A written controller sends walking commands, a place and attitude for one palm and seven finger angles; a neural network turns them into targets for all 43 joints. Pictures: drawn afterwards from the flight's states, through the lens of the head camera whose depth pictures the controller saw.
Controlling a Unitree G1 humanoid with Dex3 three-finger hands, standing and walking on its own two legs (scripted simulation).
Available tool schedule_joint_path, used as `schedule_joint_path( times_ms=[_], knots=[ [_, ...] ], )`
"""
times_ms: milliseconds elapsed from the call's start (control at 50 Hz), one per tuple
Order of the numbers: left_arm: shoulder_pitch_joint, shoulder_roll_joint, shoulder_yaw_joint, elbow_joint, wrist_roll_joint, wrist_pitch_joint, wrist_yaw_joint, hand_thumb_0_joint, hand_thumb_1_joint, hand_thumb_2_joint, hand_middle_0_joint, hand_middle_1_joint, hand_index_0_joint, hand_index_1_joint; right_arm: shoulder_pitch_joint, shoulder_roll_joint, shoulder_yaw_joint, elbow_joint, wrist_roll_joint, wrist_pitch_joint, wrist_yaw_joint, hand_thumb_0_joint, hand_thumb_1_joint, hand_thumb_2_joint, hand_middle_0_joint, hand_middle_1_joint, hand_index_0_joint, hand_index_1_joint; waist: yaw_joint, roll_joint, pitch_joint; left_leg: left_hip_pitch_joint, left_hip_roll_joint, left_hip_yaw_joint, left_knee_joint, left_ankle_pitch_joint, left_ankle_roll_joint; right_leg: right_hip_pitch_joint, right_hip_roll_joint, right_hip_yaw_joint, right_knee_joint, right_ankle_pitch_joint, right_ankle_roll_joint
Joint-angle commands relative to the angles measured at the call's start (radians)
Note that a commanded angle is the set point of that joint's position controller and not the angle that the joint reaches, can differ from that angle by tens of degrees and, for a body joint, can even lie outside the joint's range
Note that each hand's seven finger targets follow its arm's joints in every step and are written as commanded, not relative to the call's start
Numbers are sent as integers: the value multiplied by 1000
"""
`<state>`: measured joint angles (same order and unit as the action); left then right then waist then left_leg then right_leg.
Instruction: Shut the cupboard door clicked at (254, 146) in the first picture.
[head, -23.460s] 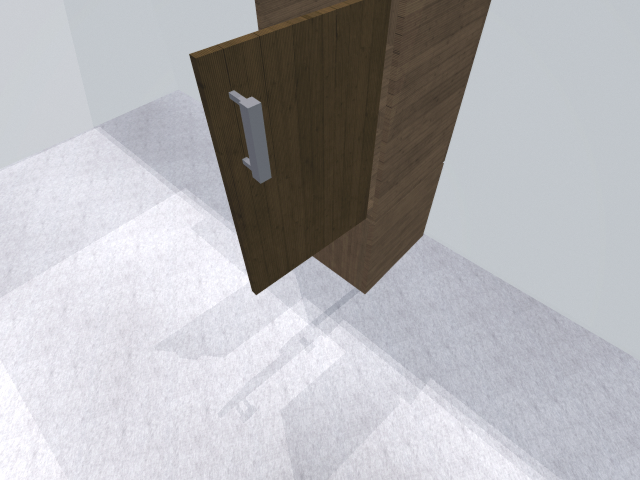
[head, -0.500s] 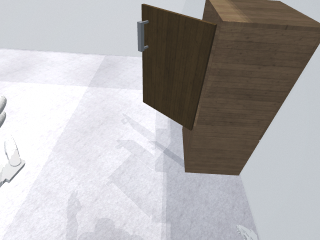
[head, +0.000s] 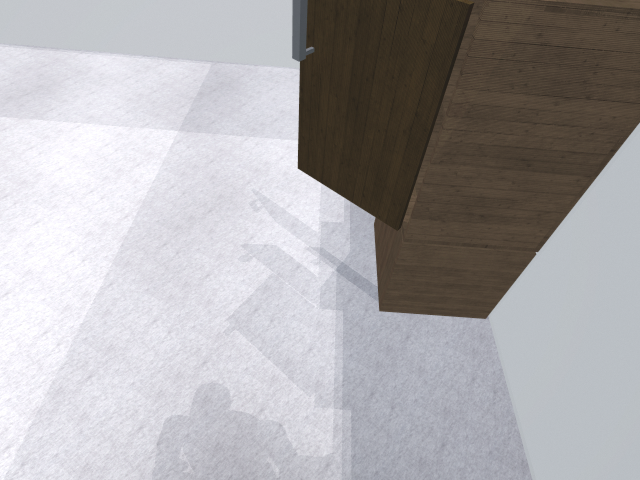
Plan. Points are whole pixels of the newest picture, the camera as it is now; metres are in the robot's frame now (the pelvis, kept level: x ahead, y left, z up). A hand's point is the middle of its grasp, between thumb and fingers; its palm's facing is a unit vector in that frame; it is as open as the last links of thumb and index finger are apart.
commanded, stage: let the arm hang, fingers relaxed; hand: left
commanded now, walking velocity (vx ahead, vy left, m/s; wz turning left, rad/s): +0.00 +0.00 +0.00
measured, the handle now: (305, 25) +1.02 +0.09 +0.12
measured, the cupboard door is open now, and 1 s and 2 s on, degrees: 52 52 52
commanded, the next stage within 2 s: look to check the result in 0.76 s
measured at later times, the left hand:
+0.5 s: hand out of the picture +0.03 +0.24 -0.16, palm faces -0.01 -0.95 -0.30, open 7.4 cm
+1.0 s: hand out of the picture +0.09 +0.25 -0.15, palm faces -0.04 -0.94 -0.33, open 7.4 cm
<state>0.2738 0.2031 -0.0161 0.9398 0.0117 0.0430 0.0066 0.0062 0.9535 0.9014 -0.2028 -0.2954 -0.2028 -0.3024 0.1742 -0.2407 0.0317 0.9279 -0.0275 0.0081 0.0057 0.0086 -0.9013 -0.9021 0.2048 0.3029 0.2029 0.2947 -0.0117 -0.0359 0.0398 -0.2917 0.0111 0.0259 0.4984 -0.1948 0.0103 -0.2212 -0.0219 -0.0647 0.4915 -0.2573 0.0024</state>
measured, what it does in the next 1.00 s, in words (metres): stands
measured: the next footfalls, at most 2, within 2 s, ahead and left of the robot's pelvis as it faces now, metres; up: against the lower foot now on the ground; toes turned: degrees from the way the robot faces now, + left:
none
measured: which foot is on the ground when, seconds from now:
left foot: down 0.00-1.00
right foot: down 0.00-1.00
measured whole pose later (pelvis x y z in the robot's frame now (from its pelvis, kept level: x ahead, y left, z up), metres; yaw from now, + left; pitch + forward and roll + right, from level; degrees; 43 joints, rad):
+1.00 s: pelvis +0.02 +0.00 +0.01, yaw -1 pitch -2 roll +0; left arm 0.14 0.32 0.01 1.12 0.01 -0.01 0.00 0.00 0.91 0.90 -0.20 -0.30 -0.20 -0.30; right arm 0.15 -0.33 -0.01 1.11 -0.02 -0.01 0.00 0.01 -0.90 -0.90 0.20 0.30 0.20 0.29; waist -0.01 0.01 0.03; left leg -0.17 0.01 0.05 0.33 -0.14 0.01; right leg -0.10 -0.02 -0.04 0.33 -0.19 0.01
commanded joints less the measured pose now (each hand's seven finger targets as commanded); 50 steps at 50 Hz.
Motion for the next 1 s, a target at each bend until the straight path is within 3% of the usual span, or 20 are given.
schedule_joint_path(
  times_ms=[0, 100, 300, 440, 540, 980],
  knots=[
    [3, 171, 50, 22, 4, -48, 3, 0, 900, 900, -200, -300, -200, -300, 5, -135, -52, 7, 6, -12, -23, 0, -900, -900, 200, 300, 200, 300, 3, 191, -51, 52, 84, -108, -170, -79, 5, 17, -83, 116, -173, -34, -45],
    [30, 167, 46, 121, 3, -54, 5, 0, 900, 900, -200, -300, -200, -300, 58, -145, -65, 72, 13, -15, -31, 0, -900, -900, 200, 300, 200, 300, 3, 89, -26, 78, 98, -115, -188, -68, 15, 16, -85, 100, -197, -13, -45],
    [27, 193, 52, 176, 5, -53, 11, 0, 900, 900, -200, -300, -200, -300, 81, -171, -78, 129, 13, -17, -32, 0, -900, -900, 200, 300, 200, 300, 9, 24, 30, 65, 109, -127, -233, -118, 27, 4, -84, 100, -195, -46, -45],
    [-23, 229, 60, 159, 4, -60, 11, 0, 900, 900, -200, -300, -200, -300, 57, -186, -80, 137, 11, -22, -25, 0, -900, -900, 200, 300, 200, 300, 11, 13, 18, 79, 100, -105, -217, -52, 22, 10, -98, 115, -206, -41, -47],
    [-67, 253, 64, 145, 4, -61, 9, 0, 900, 900, -200, -300, -200, -300, 24, -206, -80, 137, 10, -30, -23, 0, -900, -900, 200, 300, 200, 300, 14, 57, 7, 81, 109, -115, -232, -3, 19, 41, -97, 112, -194, 20, -44],
    [-152, 318, 60, 135, 0, -74, 4, 0, 900, 900, -200, -300, -200, -300, -67, -283, -77, 128, 13, -31, -18, 0, -900, -900, 200, 300, 200, 300, 3, 38, -59, 181, 119, -101, -222, 123, 8, 87, -113, 122, -242, 127, -39]
  ],
)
